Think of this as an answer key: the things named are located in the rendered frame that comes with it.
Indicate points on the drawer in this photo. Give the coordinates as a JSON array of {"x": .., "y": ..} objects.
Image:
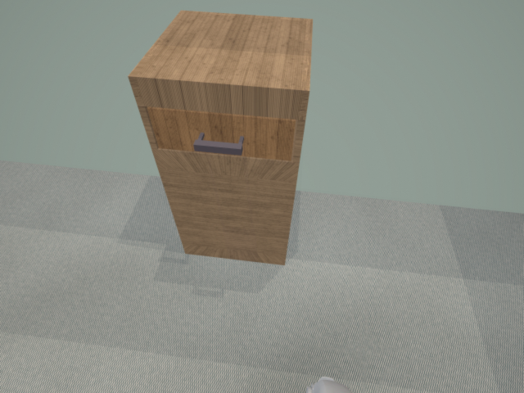
[{"x": 264, "y": 137}]

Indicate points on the cabinet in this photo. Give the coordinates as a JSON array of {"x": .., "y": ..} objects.
[{"x": 232, "y": 207}]

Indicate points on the handle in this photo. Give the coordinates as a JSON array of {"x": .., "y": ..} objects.
[{"x": 218, "y": 147}]

